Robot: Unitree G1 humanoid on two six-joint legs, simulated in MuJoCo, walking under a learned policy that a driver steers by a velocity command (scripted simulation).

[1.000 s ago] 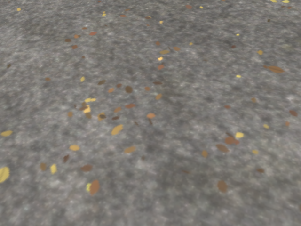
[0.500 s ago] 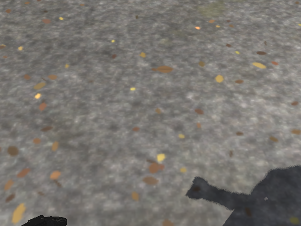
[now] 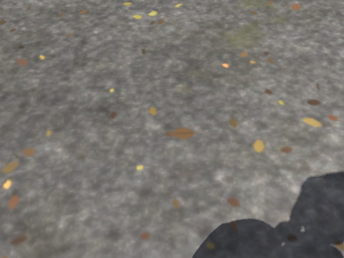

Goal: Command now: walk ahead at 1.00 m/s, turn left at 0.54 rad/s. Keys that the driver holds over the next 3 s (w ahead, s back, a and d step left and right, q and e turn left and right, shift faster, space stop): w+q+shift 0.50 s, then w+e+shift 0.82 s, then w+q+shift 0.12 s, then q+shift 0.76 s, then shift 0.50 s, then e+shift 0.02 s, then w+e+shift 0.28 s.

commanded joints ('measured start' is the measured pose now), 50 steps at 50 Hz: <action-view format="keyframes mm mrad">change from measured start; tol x64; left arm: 1 -27 201 43 -49 22 12 45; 50 -96 63 41 -147 5 97 -46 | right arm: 1 157 -141 -41 9 -13 -5 -4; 50 215 -103 -62 -28 -35 -53 -66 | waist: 1 -148 -146 -105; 50 -75 99 -18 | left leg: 1 414 -146 69 -7 -75 44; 6 1151 234 -925 -328 -528 387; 18 476 -38 -489 -459 64 128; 23 641 -26 -510 -57 433 37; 27 -21 -91 -266 808 -536 9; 50 674 286 -382 -431 -469 16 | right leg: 1 -144 -302 -61 345 1579 116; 3 -332 -261 -69 1001 1411 110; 5 -1119 -6 117 1725 -223 145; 24 -186 -169 147 459 155 91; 26 193 -658 964 255 -339 -70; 38 -762 -283 348 -19 188 -85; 50 -1089 -254 162 1219 15 34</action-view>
